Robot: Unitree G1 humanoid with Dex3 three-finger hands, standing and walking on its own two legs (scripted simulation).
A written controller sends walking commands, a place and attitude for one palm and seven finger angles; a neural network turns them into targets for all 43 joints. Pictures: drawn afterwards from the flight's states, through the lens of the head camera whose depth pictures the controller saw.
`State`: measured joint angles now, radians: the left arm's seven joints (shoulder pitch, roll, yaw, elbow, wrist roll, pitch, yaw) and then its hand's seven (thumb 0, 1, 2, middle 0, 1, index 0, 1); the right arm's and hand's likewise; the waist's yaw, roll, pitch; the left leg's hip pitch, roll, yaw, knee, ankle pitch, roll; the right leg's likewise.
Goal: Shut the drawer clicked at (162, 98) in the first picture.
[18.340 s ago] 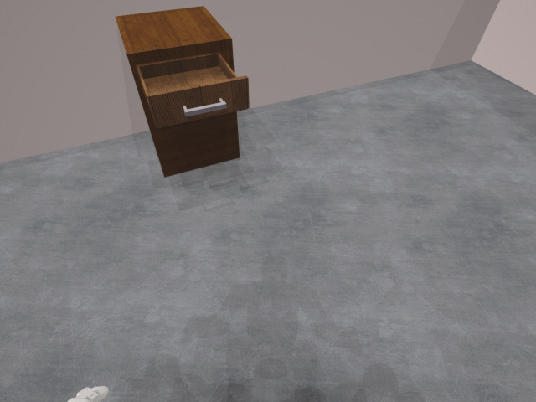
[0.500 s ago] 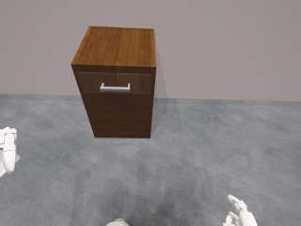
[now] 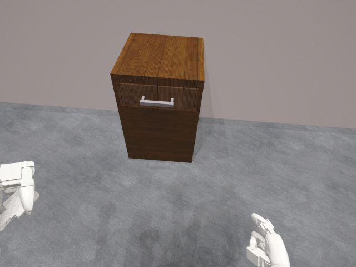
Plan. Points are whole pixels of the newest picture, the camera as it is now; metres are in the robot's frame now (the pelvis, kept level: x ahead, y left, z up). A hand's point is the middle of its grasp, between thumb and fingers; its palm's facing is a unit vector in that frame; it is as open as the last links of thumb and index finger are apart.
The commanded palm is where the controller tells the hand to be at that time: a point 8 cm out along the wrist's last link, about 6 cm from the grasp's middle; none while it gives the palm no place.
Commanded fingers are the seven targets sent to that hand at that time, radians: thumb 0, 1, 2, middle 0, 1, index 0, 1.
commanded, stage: stop stepping back and stand still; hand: left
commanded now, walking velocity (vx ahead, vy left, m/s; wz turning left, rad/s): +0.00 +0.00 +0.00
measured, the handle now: (157, 101) +0.88 +0.14 -0.21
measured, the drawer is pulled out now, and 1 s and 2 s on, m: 0.00 0.00 0.00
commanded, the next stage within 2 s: let the arm hang, fingers relaxed in 0.22 s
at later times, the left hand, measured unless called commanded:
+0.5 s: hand (76, 261) +0.15 +0.24 -0.09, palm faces +0.05 -0.94 -0.35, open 3.1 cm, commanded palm none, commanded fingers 0.00 0.90 0.90 -1.00 -1.17 -1.00 -1.17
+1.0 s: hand out of the picture -0.09 +0.20 -0.16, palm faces +0.06 -0.97 -0.25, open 6.3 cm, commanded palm none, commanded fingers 0.00 0.90 0.90 -0.20 -0.30 -0.20 -0.30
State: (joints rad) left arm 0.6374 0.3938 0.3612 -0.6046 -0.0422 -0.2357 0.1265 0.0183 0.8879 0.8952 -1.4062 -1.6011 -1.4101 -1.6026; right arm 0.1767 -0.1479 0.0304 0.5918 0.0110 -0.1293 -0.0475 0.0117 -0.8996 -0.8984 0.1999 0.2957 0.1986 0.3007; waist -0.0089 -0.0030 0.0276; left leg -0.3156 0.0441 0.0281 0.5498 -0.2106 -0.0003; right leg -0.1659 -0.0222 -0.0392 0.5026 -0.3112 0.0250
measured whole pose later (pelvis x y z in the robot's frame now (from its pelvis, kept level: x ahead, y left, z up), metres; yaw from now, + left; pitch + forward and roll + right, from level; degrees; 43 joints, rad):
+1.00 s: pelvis -0.02 +0.01 +0.00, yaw +2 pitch -2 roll -1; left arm 0.39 0.20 0.01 1.13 0.01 0.02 0.02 0.01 0.91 0.90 -0.38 -0.51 -0.38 -0.51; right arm 0.29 -0.15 -0.03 1.07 -0.01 0.04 -0.02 0.01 -0.91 -0.90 0.20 0.30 0.20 0.30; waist 0.01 0.04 0.06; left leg -0.30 0.01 0.00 0.46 -0.13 0.01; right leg -0.16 -0.05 -0.07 0.47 -0.27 0.02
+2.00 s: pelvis +0.01 -0.03 +0.01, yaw +2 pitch -2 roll +0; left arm 0.29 0.11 0.02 1.13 0.01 0.00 0.03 0.01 0.91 0.90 -0.20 -0.30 -0.20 -0.30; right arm 0.27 -0.13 -0.03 1.13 -0.01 0.01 -0.04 0.01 -0.91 -0.90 0.20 0.29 0.19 0.30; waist 0.00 0.02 0.08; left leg -0.25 0.05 -0.01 0.46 -0.17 -0.04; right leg -0.11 -0.01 -0.08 0.45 -0.31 -0.01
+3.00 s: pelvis +0.02 -0.03 +0.01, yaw +1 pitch -2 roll +0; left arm 0.30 0.12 0.02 1.13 0.01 -0.01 0.04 0.01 0.91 0.90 -0.20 -0.30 -0.20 -0.30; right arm 0.27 -0.13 -0.03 1.14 -0.01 0.00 -0.04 0.00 -0.91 -0.90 0.20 0.29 0.19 0.30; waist -0.01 0.02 0.08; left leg -0.21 0.05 0.00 0.43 -0.18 -0.04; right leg -0.07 -0.01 -0.07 0.42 -0.32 -0.01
